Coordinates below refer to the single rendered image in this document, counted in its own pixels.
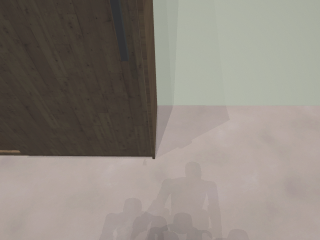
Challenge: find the handle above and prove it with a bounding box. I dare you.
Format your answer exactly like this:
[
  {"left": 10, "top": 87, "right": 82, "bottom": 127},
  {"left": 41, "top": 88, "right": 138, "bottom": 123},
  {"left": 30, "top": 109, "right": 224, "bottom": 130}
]
[{"left": 110, "top": 0, "right": 129, "bottom": 62}]

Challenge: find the wardrobe door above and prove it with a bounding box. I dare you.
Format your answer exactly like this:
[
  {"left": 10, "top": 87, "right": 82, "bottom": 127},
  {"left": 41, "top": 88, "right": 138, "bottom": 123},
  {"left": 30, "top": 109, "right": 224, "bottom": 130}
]
[
  {"left": 0, "top": 133, "right": 18, "bottom": 150},
  {"left": 0, "top": 0, "right": 152, "bottom": 156}
]

